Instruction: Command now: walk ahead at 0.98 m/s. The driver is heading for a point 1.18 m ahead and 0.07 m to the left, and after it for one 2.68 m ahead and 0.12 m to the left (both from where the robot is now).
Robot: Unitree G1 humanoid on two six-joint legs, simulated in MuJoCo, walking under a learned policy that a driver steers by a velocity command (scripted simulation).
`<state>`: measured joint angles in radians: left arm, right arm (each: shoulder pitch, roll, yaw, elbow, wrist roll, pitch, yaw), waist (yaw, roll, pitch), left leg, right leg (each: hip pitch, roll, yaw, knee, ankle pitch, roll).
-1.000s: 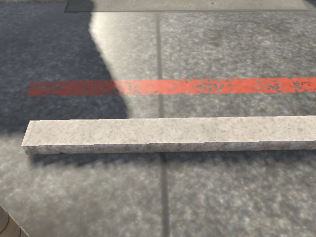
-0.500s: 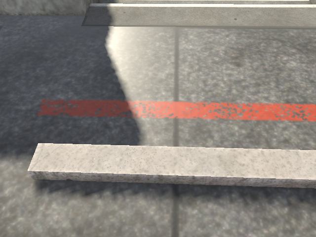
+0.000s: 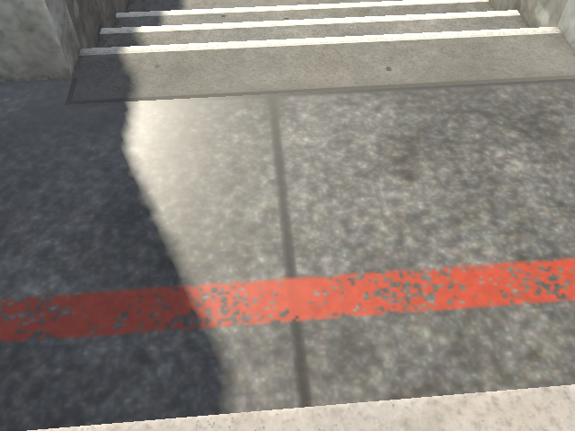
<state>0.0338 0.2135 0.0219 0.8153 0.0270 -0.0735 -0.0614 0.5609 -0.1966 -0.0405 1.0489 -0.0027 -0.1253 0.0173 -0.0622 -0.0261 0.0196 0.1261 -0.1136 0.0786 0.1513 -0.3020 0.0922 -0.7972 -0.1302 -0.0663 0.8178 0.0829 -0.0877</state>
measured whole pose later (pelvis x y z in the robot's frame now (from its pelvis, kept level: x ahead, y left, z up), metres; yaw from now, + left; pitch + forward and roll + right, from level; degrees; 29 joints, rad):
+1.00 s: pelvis +1.01 +0.04 -0.01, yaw +0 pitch +0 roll -1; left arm 0.21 0.27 0.06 0.86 0.04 -0.08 -0.01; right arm 0.35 -0.24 -0.04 0.93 -0.01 -0.10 -0.01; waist 0.00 0.01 0.04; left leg -0.28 -0.02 -0.04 1.33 -0.29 0.11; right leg -0.37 0.09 -0.12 0.55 -0.18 -0.13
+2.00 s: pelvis +1.99 +0.04 -0.01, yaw -1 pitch -1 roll -2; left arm 0.51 0.31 0.08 0.99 0.01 -0.10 -0.02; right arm 0.13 -0.28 -0.04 0.80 -0.04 -0.04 0.03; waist 0.06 0.02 0.02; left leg -0.60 0.08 -0.06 1.02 -0.19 0.07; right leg -0.14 0.09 -0.09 0.50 -0.35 -0.09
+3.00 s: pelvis +2.83 +0.07 -0.36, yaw -4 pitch +2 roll -2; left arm 0.50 0.22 0.00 0.88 -0.02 -0.06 0.00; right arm 0.02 -0.24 0.00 0.78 -0.02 -0.08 0.03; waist 0.10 0.02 0.01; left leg -0.41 0.05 0.01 0.40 0.07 0.02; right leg -0.41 0.08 0.06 1.39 -0.86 0.00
